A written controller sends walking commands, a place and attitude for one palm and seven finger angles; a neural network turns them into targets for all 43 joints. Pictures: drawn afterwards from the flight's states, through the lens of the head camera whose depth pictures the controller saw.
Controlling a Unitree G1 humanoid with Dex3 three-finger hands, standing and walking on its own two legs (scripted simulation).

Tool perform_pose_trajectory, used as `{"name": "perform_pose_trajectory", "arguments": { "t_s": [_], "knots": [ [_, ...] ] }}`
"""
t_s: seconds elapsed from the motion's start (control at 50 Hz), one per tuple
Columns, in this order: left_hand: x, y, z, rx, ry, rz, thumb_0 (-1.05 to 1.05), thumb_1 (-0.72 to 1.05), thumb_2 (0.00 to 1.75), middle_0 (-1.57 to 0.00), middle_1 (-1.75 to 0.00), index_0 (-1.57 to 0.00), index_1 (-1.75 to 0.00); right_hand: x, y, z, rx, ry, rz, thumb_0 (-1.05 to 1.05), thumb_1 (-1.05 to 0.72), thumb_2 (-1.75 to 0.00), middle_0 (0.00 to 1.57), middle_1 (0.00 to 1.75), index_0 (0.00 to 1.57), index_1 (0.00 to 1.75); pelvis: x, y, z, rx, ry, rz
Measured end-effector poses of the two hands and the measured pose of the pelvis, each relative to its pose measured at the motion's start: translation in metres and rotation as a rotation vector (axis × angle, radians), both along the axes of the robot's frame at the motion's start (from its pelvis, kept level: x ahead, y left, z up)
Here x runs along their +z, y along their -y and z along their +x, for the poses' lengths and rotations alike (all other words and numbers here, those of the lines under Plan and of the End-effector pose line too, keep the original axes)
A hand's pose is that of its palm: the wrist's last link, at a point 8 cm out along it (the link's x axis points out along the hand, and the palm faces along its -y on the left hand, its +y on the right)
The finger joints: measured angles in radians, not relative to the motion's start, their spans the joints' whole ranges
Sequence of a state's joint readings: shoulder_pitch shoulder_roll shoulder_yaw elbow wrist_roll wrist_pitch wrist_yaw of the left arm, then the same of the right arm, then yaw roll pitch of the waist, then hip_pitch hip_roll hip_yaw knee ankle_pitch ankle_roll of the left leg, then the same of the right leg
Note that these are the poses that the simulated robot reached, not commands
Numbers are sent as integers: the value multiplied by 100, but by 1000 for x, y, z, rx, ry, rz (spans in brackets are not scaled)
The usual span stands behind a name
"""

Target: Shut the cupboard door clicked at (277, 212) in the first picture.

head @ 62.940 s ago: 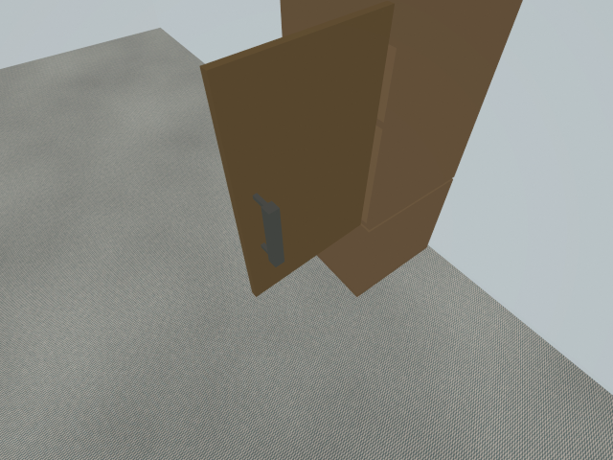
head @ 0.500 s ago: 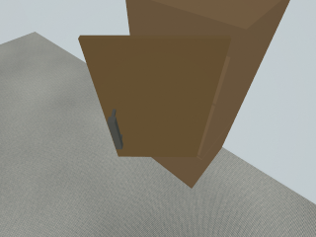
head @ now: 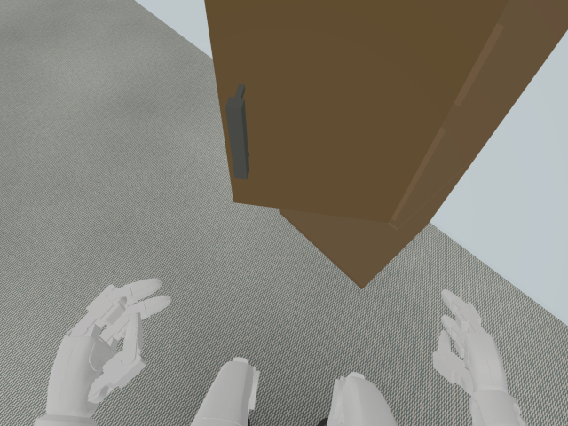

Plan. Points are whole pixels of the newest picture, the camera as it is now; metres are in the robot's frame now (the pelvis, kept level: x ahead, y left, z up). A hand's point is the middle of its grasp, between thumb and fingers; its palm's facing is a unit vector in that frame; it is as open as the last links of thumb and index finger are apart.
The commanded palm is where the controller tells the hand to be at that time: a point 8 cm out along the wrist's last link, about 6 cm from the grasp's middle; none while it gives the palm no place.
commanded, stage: raise the hand and make a fist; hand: left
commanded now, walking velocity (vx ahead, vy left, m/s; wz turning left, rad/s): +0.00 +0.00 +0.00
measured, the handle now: (241, 134) +0.57 +0.16 +0.03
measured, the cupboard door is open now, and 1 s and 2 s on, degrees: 40 40 40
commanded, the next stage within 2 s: bring the fist close to the handle in 1.42 s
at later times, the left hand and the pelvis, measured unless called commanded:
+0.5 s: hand (142, 322) +0.22 +0.20 +0.05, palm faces -0.03 -1.00 -0.04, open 3.5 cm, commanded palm +0.19 +0.26 +0.05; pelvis +0.00 +0.03 +0.00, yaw +0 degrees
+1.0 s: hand (151, 296) +0.25 +0.20 +0.06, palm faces -0.01 -1.00 -0.06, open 3.1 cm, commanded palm +0.22 +0.25 +0.05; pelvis +0.02 +0.01 +0.00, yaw +0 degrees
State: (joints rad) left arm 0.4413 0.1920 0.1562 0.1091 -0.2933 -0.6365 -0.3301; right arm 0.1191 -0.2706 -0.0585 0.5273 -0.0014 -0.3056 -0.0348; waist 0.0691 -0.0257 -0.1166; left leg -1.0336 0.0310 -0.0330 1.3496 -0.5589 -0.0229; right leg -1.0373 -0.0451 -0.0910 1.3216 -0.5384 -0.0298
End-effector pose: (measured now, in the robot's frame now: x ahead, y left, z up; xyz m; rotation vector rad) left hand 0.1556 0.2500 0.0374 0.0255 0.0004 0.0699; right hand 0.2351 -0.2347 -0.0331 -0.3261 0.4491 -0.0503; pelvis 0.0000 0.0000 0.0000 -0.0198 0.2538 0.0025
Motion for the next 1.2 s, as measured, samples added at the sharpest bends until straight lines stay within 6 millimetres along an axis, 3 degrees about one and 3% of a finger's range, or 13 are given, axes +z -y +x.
{"name": "perform_pose_trajectory", "arguments": {
  "t_s": [0.1, 0.18, 0.26, 0.34, 0.42, 0.58, 0.72, 0.8, 0.9, 1.06, 1.2],
  "knots": [
    [32, 9, 28, -104, 153, 17, 2, 90, 90, -58, -71, -57, -71, -30, -35, -23, 3, -63, 72, 1, -91, -90, 20, 30, 20, 30, -10, -10, -10, 11, -4, -25],
    [21, 20, 50, -205, -2, -11, 1, 90, 90, -65, -79, -65, -79, -40, -51, -55, -61, -152, 140, 2, -90, -90, 20, 30, 20, 30, -4, -18, -12, 2, -13, -23],
    [6, 8, 47, -134, -172, -39, 1, 90, 90, -72, -86, -72, -87, -38, -51, -82, -128, -225, 149, 2, -90, -90, 21, 30, 20, 30, 7, -25, -9, -11, -18, -16],
    [19, -15, 36, -3, -109, 3, 2, 90, 90, -80, -94, -79, -95, -34, -42, -95, -132, -262, 93, 2, -90, -90, 21, 30, 20, 30, 10, -29, -4, -11, -25, -19],
    [30, -21, 34, 4, 18, 36, 2, 90, 90, -87, -102, -86, -103, -34, -32, -89, -99, -267, 31, 2, -90, -90, 20, 30, 20, 30, 6, -32, -2, 5, -35, -30],
    [5, -3, 49, -146, -88, -4, 2, 90, 90, -102, -118, -101, -119, -22, -27, -53, -104, -181, 11, 2, -90, -90, 20, 30, 20, 30, 2, -33, 3, 2, -54, -31],
    [36, -20, 50, -8, 14, 29, 2, 90, 90, -115, -132, -114, -133, -12, -39, -24, -51, -143, 45, 2, -91, -90, 20, 30, 20, 30, 8, -27, 15, 9, -56, -33],
    [29, -12, 54, -42, -12, 29, 1, 90, 90, -121, -140, -121, -141, -17, -42, -15, -20, -149, 59, 1, -90, -90, 20, 30, 20, 30, 7, -23, 18, 16, -61, -34],
    [12, 2, 62, -127, -94, 17, 2, 90, 90, -127, -146, -126, -146, -23, -35, -16, -36, -171, 60, 1, -90, -90, 20, 30, 20, 30, 4, -17, 21, 10, -70, -28],
    [35, -6, 72, -47, 13, 47, 2, 90, 90, -130, -149, -129, -150, -35, -15, -32, -84, -232, 62, 1, -90, -90, 20, 30, 20, 30, 4, -8, 24, 7, -73, -19],
    [16, 13, 73, -120, -86, 12, 2, 90, 90, -130, -149, -129, -150, -38, 1, -44, -128, -250, 58, 2, -91, -90, 20, 30, 20, 30, 4, -4, 23, 0, -74, -7]
  ]
}}
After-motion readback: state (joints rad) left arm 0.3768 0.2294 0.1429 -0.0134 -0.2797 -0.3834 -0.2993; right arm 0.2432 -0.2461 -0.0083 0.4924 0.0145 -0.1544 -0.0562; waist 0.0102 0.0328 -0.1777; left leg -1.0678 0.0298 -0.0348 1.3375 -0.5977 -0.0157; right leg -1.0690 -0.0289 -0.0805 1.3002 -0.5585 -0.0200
